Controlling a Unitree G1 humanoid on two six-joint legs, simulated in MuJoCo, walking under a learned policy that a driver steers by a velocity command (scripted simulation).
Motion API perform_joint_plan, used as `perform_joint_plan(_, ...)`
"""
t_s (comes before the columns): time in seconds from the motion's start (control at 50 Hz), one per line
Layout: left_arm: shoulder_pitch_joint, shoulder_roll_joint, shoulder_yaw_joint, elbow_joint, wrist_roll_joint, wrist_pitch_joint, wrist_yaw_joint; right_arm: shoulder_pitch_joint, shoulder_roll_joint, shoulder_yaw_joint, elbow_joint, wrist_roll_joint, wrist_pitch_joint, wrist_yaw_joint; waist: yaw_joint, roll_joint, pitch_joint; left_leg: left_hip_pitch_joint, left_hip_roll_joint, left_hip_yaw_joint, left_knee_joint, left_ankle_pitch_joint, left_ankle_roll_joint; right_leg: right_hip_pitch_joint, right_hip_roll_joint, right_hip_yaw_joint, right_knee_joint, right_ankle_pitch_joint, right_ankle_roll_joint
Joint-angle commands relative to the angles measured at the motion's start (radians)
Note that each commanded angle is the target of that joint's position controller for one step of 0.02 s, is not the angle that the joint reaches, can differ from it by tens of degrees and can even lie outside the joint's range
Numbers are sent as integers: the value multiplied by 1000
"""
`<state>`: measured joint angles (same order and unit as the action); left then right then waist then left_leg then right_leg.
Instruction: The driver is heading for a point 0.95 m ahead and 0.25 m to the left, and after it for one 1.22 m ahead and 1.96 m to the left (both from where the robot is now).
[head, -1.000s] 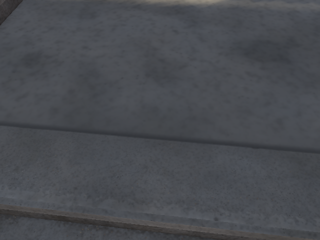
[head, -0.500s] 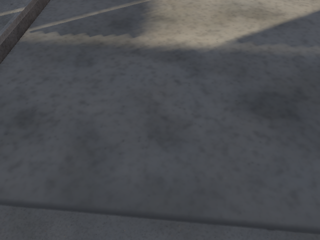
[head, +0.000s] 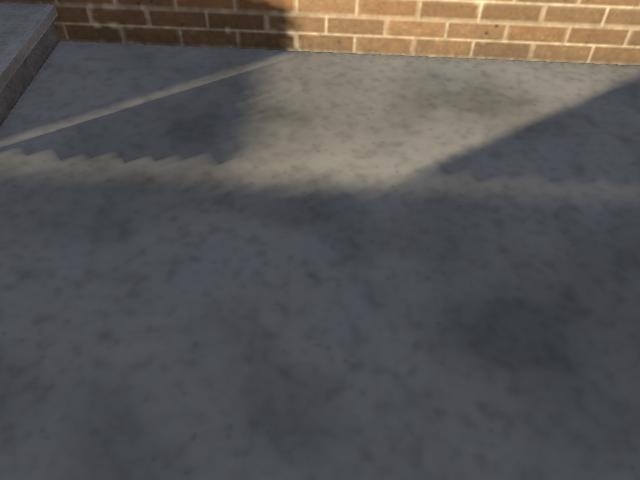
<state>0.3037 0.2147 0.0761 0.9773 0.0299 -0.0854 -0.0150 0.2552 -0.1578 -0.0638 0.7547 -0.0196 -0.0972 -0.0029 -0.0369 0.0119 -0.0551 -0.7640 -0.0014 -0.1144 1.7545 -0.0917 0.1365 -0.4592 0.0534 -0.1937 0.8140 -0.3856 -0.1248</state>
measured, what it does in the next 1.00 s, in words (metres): climbs: left foot, then right foot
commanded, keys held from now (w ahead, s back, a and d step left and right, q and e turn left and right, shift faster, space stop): w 0.76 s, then w+q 0.24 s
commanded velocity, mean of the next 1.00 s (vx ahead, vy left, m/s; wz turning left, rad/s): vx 0.50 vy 0.00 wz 0.06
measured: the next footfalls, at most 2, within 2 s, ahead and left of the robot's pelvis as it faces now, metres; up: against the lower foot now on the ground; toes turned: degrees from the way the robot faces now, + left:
left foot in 0.34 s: +0.37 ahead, +0.10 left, +0.00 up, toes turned +3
right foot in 0.90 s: +0.70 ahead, -0.09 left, +0.00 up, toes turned -2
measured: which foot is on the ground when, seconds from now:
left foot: up 0.00-0.32, down 0.34-0.92, up 0.94-1.00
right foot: down 0.00-0.34, up 0.36-0.88, down 0.90-1.00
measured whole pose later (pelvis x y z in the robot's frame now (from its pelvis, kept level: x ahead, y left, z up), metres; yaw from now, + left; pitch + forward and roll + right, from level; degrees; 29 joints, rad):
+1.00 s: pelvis +0.58 -0.01 +0.03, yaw +4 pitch +1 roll +0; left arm 0.14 0.20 0.05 0.76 0.04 -0.08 -0.01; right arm 0.42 -0.22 -0.06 0.90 0.00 -0.06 0.00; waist -0.04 0.02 0.04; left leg -0.28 -0.02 -0.01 1.11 -0.37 0.09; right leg -0.39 0.00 -0.12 0.54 -0.17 -0.07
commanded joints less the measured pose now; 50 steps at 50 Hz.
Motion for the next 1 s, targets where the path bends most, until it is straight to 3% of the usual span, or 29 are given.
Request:
perform_joint_plan(0.02, -55, -22, -18, -34, -5, -50, -8, 75, 25, 33, -59, -15, 44, 3, -72, -6, 145, -65, 34, -6, -266, -1, -15, -91, -194, 270, -515, 102, -21)
perform_joint_plan(0.04, -26, -4, -18, -45, -15, -58, -6, 53, -19, 19, -53, -25, 44, 10, -50, -2, 120, -37, 49, 59, -365, 78, -29, -27, -183, 244, -550, 249, -24)
perform_joint_plan(0.06, 15, 25, -13, -38, -23, -68, -3, 16, -43, 13, -59, -27, 42, 17, -37, -41, 107, -27, 64, 103, -466, 120, -42, 26, -179, 223, -578, 393, -30)
perform_joint_plan(0.08, 53, 47, -7, -44, -28, -76, 3, -18, -55, 8, -63, -20, 38, 26, -14, -61, 85, -12, 77, 144, -569, 151, -52, 96, -170, 207, -599, 497, -36)
perform_joint_plan(0.12, 128, 53, -4, -53, -32, -80, 14, -113, -31, 15, -69, -3, 29, 43, 42, -73, 64, 34, 75, 193, -800, 172, -61, 240, -160, 188, -621, 640, -22)
perform_joint_plan(0.16, 180, 82, 5, -70, -24, -74, 23, -216, -14, 20, -89, 12, 32, 53, 91, -87, 65, 53, 55, 223, -970, 133, -68, 390, -185, 204, -669, 652, -22)
perform_joint_plan(0.2, 212, 83, 6, -77, -19, -57, 29, -274, -25, 18, -108, 12, 36, 51, 110, -107, 84, 31, 46, 223, -1091, 102, -74, 537, -214, 207, -667, 669, -23)
perform_joint_plan(0.28, 207, 92, 2, -81, -15, -49, 36, -239, -63, 3, -107, -6, 35, 32, 68, -135, 66, 213, -24, 254, -1206, -20, -14, 624, -253, 163, -539, 1041, -21)
perform_joint_plan(0.32, 189, 124, 11, -83, -10, -35, 41, -68, -104, -19, -57, -13, 28, 16, -16, -134, 1, 391, -67, 246, -1277, -77, 26, 625, -253, 152, -332, 1170, -14)
perform_joint_plan(0.34, 163, 122, 9, -95, -18, -26, 43, 77, -127, -33, -11, -26, 17, 8, -88, -98, -70, 615, -32, 209, -1327, -24, 50, 504, -232, 131, -149, 1039, -5)
perform_joint_plan(0.36, 157, 85, -2, -136, -21, -23, 44, 228, -199, -51, 9, -49, 10, -3, -133, -2, -199, 875, 179, -10, -1297, -124, 90, 285, -185, 112, 130, 654, -2)
perform_joint_plan(0.38, 259, -9, -19, -168, -63, -21, 28, 212, -270, -63, 7, -57, 5, 2, -45, 239, -252, 1092, 442, -532, -1405, -106, 245, -108, 24, 128, 485, -109, 45)
perform_joint_plan(0.4, 202, 72, 2, -167, -38, -18, 29, 143, -223, -58, -9, -13, 15, 10, -34, 95, -206, 999, 398, -550, -1470, -129, 233, -180, -22, 261, 553, -53, 37)
perform_joint_plan(0.42, 105, 81, 5, -194, -31, -24, 24, 69, -166, -40, -15, -1, 13, 13, -12, 32, -70, 862, 358, -377, -1487, -89, 196, -204, -60, 269, 528, 39, 38)
perform_joint_plan(0.44, 77, 71, 1, -199, -28, -27, 19, 46, -127, -28, -9, -1, 5, 19, 11, -22, -14, 762, 312, -265, -1517, 15, 159, -175, -86, 263, 474, 86, 42)
perform_joint_plan(0.48, 92, 47, -5, -189, -3, -1, 7, 45, -89, -12, 16, 2, -11, 11, 58, 1, 25, 654, 229, -119, -1557, 100, 92, -113, -124, 249, 382, 108, 60)
perform_joint_plan(0.52, 98, 34, -7, -189, 8, 19, -6, 93, -104, -11, 37, 8, -26, 8, 69, 27, 37, 633, 208, -67, -1583, 189, 81, -114, -129, 225, 340, 129, 79)
perform_joint_plan(0.58, -20, 30, -11, -226, 14, 35, -21, 150, -143, -16, 60, 17, -30, 10, 54, 38, 92, 637, 181, -6, -1626, 214, 66, -217, -161, 188, 243, 225, 101)
perform_joint_plan(0.66, -190, 22, -22, -273, 2, 37, -27, 208, -146, -12, 75, 13, -25, 19, 8, 54, 121, 659, 142, 64, -1636, 294, 32, -221, -155, 143, 3, 373, 109)
perform_joint_plan(0.78, -350, 32, -27, -325, -6, 29, -22, 293, -162, -9, 116, 8, -15, 0, -31, 55, 144, 833, 194, 63, -1587, 400, 38, -219, -123, 123, -193, 398, 77)
perform_joint_plan(0.84, -305, 49, -18, -326, -7, 20, -11, 254, -191, -14, 122, 2, -8, -11, 18, 56, 122, 871, 212, 48, -1479, 616, 38, -100, -74, 121, -255, 283, 41)
perform_joint_plan(0.86, -232, 64, -10, -306, -4, 16, -1, 239, -208, -18, 124, 0, -6, -13, 52, 64, 83, 866, 207, 47, -1393, 729, 28, 2, -41, 113, -277, 238, 27)
perform_joint_plan(0.88, -86, 84, 2, -261, 4, 8, 10, 217, -216, -19, 123, 2, -2, -11, 119, 41, 6, 828, 173, 67, -1228, 739, 13, 181, -18, 104, -338, 258, 8)
perform_joint_plan(0.9, 83, 137, 20, -220, 30, -4, 23, 210, -195, -12, 108, 11, -2, -8, 180, 1, -109, 657, 131, 83, -999, 515, 1, 453, -122, 203, -337, 246, -26)
perform_joint_plan(0.92, 178, 252, 45, -224, 64, -10, 29, 310, -84, 13, 71, 53, 2, -2, 150, -197, -282, 324, -9, 152, -620, -24, -45, 770, -451, 627, -371, 137, -122)
perform_joint_plan(0.94, 140, 225, 42, -229, 28, 5, 18, 326, -147, -5, 90, 37, 10, -6, 134, -208, -307, 190, -69, 76, -460, -408, -40, 743, -517, 884, -516, 99, -159)
perform_joint_plan(0.96, 34, 161, 24, -238, 10, 12, 15, 241, -166, -15, 78, 19, 20, -6, 90, -103, -136, 145, -3, 39, -432, -321, -37, 585, -469, 726, -543, 7, -124)
perform_joint_plan(0.98, -30, 97, 5, -236, 0, 7, 11, 176, -150, -10, 66, 13, 22, 1, 74, -48, -23, 151, 36, 46, -488, -250, -40, 443, -422, 584, -589, 20, -91)
perform_joint_plan(1.0, -50, 74, -2, -225, -3, 0, 12, 162, -132, -9, 67, 8, 30, 7, 52, -60, 33, 181, 62, 52, -540, -216, -42, 357, -377, 476, -627, 75, -50)
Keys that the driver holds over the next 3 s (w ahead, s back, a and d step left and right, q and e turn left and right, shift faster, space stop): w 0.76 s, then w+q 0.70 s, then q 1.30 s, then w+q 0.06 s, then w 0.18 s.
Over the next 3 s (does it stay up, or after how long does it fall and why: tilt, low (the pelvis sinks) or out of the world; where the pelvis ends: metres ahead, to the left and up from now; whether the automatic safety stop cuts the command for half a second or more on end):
stays up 1.02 0.13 0.04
